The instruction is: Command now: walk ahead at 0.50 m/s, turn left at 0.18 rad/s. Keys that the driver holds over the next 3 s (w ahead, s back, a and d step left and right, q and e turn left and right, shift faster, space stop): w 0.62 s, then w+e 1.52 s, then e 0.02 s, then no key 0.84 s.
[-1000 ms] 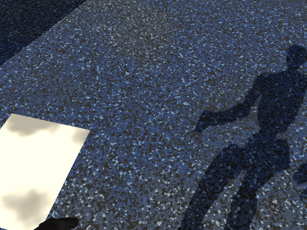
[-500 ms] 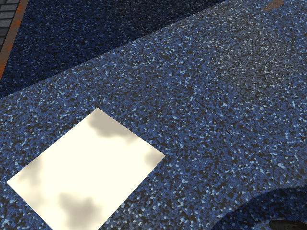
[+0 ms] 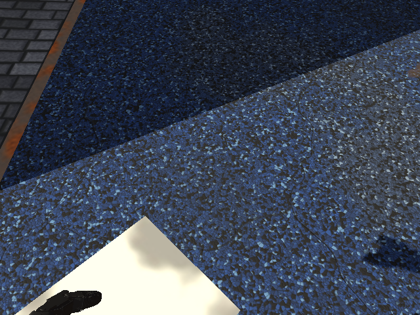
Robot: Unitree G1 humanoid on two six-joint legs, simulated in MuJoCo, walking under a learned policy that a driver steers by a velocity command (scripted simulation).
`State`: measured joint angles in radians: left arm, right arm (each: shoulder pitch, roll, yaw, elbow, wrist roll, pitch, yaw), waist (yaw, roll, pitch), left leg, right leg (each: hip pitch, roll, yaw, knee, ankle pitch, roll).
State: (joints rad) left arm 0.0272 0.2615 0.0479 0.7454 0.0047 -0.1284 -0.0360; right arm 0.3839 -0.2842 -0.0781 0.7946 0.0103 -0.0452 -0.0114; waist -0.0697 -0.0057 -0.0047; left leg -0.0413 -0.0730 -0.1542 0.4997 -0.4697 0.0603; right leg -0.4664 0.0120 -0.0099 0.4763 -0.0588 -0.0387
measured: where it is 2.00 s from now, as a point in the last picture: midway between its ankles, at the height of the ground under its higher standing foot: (244, 167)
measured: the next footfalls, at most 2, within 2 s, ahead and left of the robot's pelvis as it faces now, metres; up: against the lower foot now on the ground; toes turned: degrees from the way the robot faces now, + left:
left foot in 0.50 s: +0.44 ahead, +0.14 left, +0.00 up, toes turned +3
right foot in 1.06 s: +0.72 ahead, -0.12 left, +0.00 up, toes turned -13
